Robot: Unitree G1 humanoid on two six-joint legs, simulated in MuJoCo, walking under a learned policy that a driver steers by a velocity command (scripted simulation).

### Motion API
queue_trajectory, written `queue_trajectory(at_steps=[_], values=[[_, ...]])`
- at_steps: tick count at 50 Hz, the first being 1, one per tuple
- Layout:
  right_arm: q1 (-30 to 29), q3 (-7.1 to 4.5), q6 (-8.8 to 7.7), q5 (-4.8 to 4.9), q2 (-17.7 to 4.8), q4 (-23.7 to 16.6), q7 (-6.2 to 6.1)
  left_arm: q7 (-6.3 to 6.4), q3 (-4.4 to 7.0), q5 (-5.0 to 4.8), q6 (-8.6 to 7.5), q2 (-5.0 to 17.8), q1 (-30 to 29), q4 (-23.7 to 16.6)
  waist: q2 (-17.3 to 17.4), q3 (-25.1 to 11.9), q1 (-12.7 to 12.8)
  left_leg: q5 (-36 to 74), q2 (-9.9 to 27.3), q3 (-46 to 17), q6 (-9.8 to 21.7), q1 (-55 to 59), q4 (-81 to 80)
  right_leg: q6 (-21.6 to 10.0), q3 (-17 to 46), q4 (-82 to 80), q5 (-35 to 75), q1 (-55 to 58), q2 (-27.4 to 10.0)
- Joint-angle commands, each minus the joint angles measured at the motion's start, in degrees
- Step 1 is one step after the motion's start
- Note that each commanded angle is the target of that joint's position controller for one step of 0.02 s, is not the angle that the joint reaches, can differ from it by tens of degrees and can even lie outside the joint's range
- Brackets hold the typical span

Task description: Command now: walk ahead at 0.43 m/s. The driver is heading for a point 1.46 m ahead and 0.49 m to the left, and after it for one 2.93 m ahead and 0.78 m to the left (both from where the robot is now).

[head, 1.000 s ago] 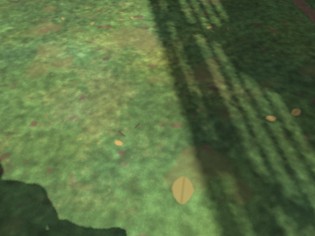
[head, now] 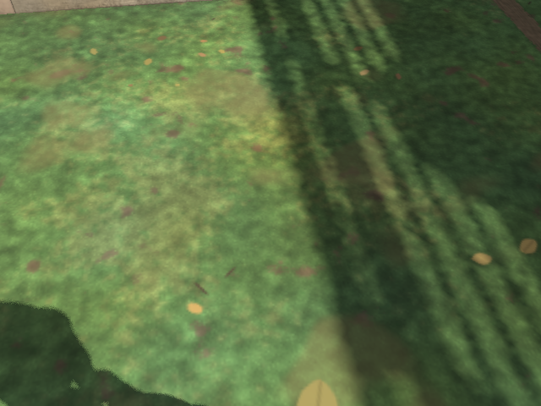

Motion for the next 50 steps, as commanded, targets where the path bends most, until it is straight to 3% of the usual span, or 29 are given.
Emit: queue_trajectory(at_steps=[1, 5, 9, 16, 19, 20, 21, 22, 23, 24, 25, 26, 28, 30, 33, 38, 41, 43, 46, 48, 49, 50], values=[[3.6, 0.12, -1.79, -0.09, -3.4, -0.4, -0.52, -0.52, 0.51, 0.50, 0.32, 1.5, 3.8, -1.4, 3.7, 2.0, 1.5, -6.7, 15.6, -18.2, 6.1, 0.5, -20.2, 0.9, 1.2, -0.3, 5.3, -7.6, -3.5], [8.4, 0.30, -2.14, -0.13, -4.9, 1.4, -0.65, -0.73, 1.01, 0.06, 1.15, 2.9, -5.8, -5.0, 4.3, 4.5, 0.1, -5.6, 15.4, -15.6, 6.9, 2.7, -22.9, 3.2, -0.3, -7.8, 11.0, -15.6, -4.8], [12.3, 0.58, -2.49, -0.19, -5.0, 2.4, -0.78, -0.93, 1.03, -0.28, 1.10, 2.3, -13.8, -7.7, 4.1, 4.9, -1.9, -0.1, 15.6, -13.4, 7.1, 7.2, -23.1, 4.8, -1.3, -17.1, 16.0, -18.7, -4.6], [16.0, 0.64, -2.78, -0.79, -5.2, 4.2, -1.42, -1.04, 1.09, -0.41, 0.36, 2.2, -22.3, -11.2, 5.4, 5.4, -4.0, 14.1, 16.9, -10.2, 6.9, 15.3, -18.0, 3.2, -3.1, -27.9, 14.6, -16.6, -2.5], [14.1, 0.30, -2.63, -0.93, -6.5, 4.5, -1.72, -0.60, 1.68, -0.39, -0.41, 3.1, -18.4, -10.8, 6.4, 3.2, -1.4, 29.1, 17.3, -8.5, 5.2, 16.0, -10.6, 0.4, -4.9, -32.0, 8.6, -7.0, 0.4], [13.1, 0.18, -2.44, -0.78, -7.0, 4.6, -1.67, -0.20, 2.28, -0.33, -0.86, 3.8, -11.6, -8.6, 5.8, -0.1, 1.8, 37.5, 16.0, -6.8, 4.2, 14.8, -2.5, -0.7, -6.0, -34.9, 9.1, 1.8, 2.6], [12.8, 0.41, -2.33, -0.66, -6.5, 4.4, -1.50, 0.43, 3.30, 0.20, -1.53, 5.8, -1.1, -5.0, 3.4, -6.2, 5.6, 37.4, 13.0, -4.3, 2.8, 9.9, 9.7, -2.2, -5.5, -36.6, 9.7, 15.4, 3.0], [13.3, 1.42, -2.39, 0.61, -3.4, 2.3, -1.08, 1.17, 4.73, 1.77, -2.11, 11.1, 9.5, -3.3, -3.3, -14.4, 8.6, 19.8, 9.3, -1.6, 0.6, -5.2, 28.7, -6.4, 11.7, -39.1, -0.9, 32.6, -11.3], [17.4, 1.79, -2.50, 1.50, -0.1, 1.7, -0.69, 0.80, 5.55, 1.42, -1.74, 15.3, 11.8, -2.7, -13.0, -19.2, 6.6, -18.3, -0.2, -2.5, -0.8, -20.8, 45.2, -12.0, 37.7, -47.9, -4.1, 40.4, -24.0], [12.9, 0.39, -2.26, 0.46, -5.1, 1.6, -0.79, 0.51, 4.94, -0.16, -1.20, 12.6, 6.5, -3.0, -5.2, -13.7, 4.9, -14.3, 3.2, -9.1, 0.3, -25.0, 49.7, -10.7, 35.7, -49.4, -5.3, 34.6, -20.9], [8.7, 0.29, -2.56, 0.26, -5.0, 0.2, -0.48, 0.27, 3.87, -0.61, -1.37, 8.9, 0.6, -4.1, -2.2, -7.1, 2.8, -8.1, 5.8, -9.0, 0.6, -25.4, 48.2, -9.0, 27.0, -50.0, -1.1, 26.7, -19.1], [6.6, 0.41, -2.67, 0.10, -3.9, 0.0, -0.32, 0.02, 3.04, -0.58, -1.83, 6.0, -2.5, -4.5, -0.2, -4.3, 1.3, -4.3, 7.6, -8.7, 0.6, -23.1, 45.1, -7.3, 20.8, -51.7, 5.5, 20.6, -16.3], [8.1, 0.54, -1.08, -1.00, -1.9, 0.9, 0.22, 0.51, 1.79, -0.65, -2.60, 2.2, -2.9, -3.4, -1.6, -2.4, -1.5, -2.5, 8.9, -8.7, -0.3, -18.5, 41.6, -4.3, 11.7, -53.6, 12.7, 14.2, -12.6], [8.0, 0.37, 0.20, -1.15, -1.2, 0.7, 0.73, 0.94, 1.60, -0.75, -3.49, 2.6, 0.6, -1.7, -1.9, -1.8, -2.3, -1.5, 8.3, -8.4, -0.8, -18.5, 40.9, -3.7, 7.3, -54.3, 19.8, 13.2, -12.0], [2.1, 0.34, 1.26, -1.06, -1.3, -1.4, 1.12, 1.23, 1.54, -0.74, -3.96, 3.7, 3.8, -0.6, -1.9, 0.8, -2.0, 3.8, 8.7, -8.0, -1.3, -24.3, 38.2, -2.7, 2.0, -55.9, 23.2, 13.7, -11.3], [-9.1, 1.10, 0.99, -0.58, -0.8, -5.4, 1.66, 1.81, 0.73, -0.73, -4.14, 3.2, 6.9, 0.1, -1.7, 3.3, -0.3, 13.0, 7.7, -4.6, -1.7, -26.4, 23.7, -1.1, -4.8, -56.3, 30.5, 15.7, -9.9], [-14.9, 1.70, 0.92, -0.64, -0.4, -7.7, 1.88, 2.57, 0.69, -0.82, -3.97, 4.0, 10.0, 1.3, -1.8, 4.2, 1.2, 13.8, 6.9, -0.8, -0.8, -25.3, 15.5, -1.0, -7.3, -55.7, 35.1, 20.1, -11.1], [-16.8, 1.69, 0.85, -0.71, -0.8, -8.9, 1.94, 3.04, 0.79, -0.63, -3.55, 4.6, 11.5, 2.0, -1.8, 4.3, 1.5, 11.1, 5.8, 0.9, 0.4, -24.6, 12.1, -0.9, -8.8, -53.4, 40.3, 24.3, -12.1], [-13.1, 0.92, 0.89, -0.92, -2.1, -8.4, 1.50, 3.85, 1.25, -0.45, -2.84, 6.5, 10.5, 2.1, -3.6, 1.2, -1.0, 3.6, 1.7, 3.9, 3.6, -17.5, 10.2, -0.4, -11.6, -43.8, 62.0, 28.6, -13.1], [-4.0, -0.32, 0.68, -1.07, -4.1, -5.8, 1.15, 3.88, 1.84, -0.15, -1.90, 8.3, 9.0, 1.3, -4.6, -4.1, -4.8, -1.3, -1.8, 4.6, 6.5, -7.5, 8.0, -0.7, -12.5, -28.7, 67.9, 28.1, -13.5], [3.5, -1.43, 0.33, -1.63, -6.1, -3.5, 0.88, 3.48, 2.08, -0.38, -1.60, 9.0, 7.8, 0.5, -3.3, -7.8, -8.4, -0.4, -2.1, 2.3, 8.6, 3.2, 3.0, 0.0, -13.2, -16.1, 59.9, 22.3, -12.7], [10.0, -3.24, 0.30, -2.25, -11.4, -2.7, 0.19, 2.95, 1.84, -0.64, -1.76, 7.7, 6.7, -1.8, 2.9, -13.2, -11.2, -5.5, 9.6, -13.4, 12.7, 16.2, 0.9, 1.4, -13.5, 3.0, 36.2, 9.2, -10.0]])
